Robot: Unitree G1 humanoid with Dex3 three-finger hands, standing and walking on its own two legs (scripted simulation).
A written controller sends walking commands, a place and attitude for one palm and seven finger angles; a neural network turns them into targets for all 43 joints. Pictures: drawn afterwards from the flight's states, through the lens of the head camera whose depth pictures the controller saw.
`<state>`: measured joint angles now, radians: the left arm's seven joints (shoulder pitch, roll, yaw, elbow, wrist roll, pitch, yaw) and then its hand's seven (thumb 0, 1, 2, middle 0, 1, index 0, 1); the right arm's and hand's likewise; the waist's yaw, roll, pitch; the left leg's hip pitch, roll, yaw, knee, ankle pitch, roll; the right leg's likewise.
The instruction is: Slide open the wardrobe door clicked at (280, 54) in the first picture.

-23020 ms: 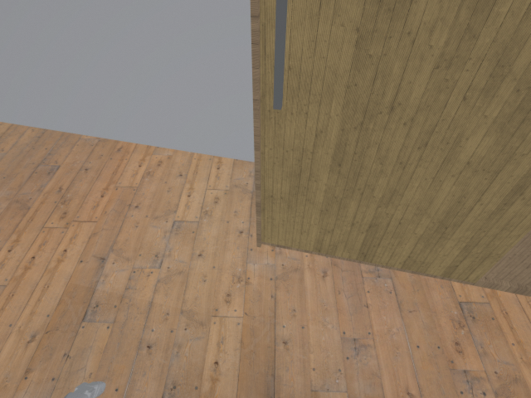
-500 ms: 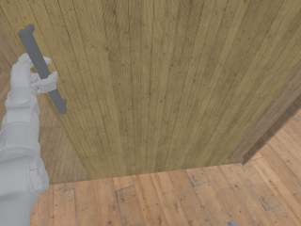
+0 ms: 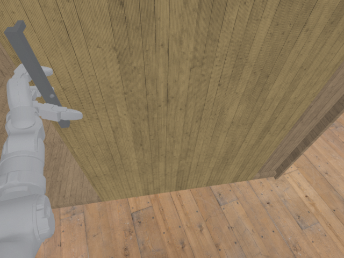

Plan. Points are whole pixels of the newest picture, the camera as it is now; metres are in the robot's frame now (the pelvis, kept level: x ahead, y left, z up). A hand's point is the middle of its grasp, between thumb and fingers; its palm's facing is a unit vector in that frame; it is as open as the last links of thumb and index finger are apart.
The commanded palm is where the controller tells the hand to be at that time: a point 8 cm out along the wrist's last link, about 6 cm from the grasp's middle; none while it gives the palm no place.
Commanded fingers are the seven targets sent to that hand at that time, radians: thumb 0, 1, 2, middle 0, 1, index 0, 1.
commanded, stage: slip the hand off the handle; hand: left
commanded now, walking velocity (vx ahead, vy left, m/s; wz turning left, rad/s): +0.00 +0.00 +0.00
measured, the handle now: (46, 82) +0.48 +0.30 +0.15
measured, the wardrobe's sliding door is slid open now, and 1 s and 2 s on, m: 0.69 0.69 0.69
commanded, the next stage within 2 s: draw the hand back to the body in 1.34 s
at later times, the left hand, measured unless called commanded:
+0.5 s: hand (20, 98) +0.43 +0.34 +0.15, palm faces +0.46 -0.85 -0.26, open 14.6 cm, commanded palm +0.39 +0.37 +0.15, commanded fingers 0.00 -0.55 0.20 -0.25 -1.15 -0.25 -1.15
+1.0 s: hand (10, 117) +0.39 +0.35 +0.13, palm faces +0.44 -0.86 -0.24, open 14.7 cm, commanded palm +0.33 +0.38 +0.15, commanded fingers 0.00 -0.55 0.20 -0.25 -1.15 -0.25 -1.15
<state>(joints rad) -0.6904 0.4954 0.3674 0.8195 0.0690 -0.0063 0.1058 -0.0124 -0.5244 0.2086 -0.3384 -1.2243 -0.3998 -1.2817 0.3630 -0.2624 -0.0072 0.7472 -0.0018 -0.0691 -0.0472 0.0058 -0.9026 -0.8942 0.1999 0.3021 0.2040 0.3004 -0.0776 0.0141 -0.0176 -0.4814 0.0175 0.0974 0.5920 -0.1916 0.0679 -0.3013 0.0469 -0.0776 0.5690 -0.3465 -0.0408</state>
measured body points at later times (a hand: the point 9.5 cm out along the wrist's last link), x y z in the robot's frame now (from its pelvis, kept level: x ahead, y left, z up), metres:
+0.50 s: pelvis +0.00 +0.00 +0.00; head +0.04 +0.01 +0.45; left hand +0.40 +0.38 +0.16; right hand +0.05 -0.28 -0.11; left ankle +0.07 +0.08 -0.73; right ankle -0.03 -0.09 -0.73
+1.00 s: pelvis +0.01 +0.02 +0.00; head +0.03 +0.03 +0.45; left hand +0.36 +0.39 +0.14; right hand +0.09 -0.25 -0.11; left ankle +0.07 +0.08 -0.73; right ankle -0.03 -0.09 -0.73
